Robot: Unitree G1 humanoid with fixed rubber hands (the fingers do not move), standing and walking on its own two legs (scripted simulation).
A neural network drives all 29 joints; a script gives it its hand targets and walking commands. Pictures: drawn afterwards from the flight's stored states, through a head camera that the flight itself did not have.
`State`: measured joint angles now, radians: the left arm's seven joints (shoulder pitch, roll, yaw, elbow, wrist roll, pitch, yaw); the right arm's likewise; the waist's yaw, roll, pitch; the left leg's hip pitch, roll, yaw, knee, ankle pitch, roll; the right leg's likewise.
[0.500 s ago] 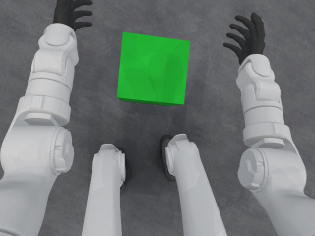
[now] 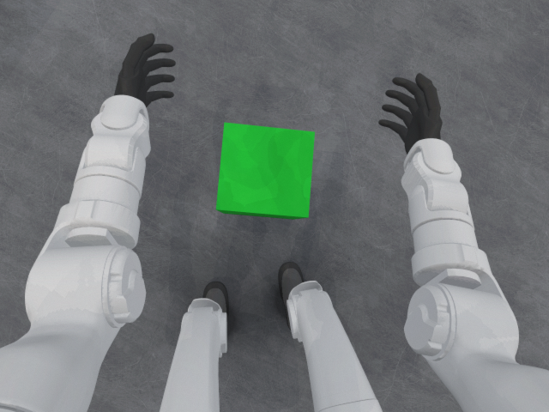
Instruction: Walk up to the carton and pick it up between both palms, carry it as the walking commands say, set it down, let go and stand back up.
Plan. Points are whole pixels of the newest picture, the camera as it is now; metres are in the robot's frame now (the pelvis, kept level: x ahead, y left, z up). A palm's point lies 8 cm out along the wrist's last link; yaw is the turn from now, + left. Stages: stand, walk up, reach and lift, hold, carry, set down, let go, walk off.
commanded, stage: let go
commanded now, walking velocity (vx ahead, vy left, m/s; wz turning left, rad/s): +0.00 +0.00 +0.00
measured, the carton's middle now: (263, 177) +0.46 -0.06 -0.54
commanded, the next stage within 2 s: stand in 1.30 s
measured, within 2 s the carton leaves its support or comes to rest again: neither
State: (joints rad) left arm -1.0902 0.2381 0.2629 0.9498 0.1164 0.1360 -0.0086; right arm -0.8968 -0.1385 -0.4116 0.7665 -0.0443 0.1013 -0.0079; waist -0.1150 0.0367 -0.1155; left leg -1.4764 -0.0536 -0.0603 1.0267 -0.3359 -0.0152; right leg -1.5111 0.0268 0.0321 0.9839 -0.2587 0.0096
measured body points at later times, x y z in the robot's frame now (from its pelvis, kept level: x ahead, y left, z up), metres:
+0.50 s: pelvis +0.05 -0.01 +0.07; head +0.22 -0.01 +0.49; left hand +0.38 +0.17 -0.03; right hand +0.32 -0.26 -0.02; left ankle +0.04 +0.12 -0.63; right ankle +0.07 -0.12 -0.63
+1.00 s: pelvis +0.08 +0.01 +0.11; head +0.10 +0.02 +0.56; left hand +0.26 +0.25 +0.03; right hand +0.24 -0.22 +0.03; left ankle +0.04 +0.12 -0.63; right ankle +0.07 -0.12 -0.63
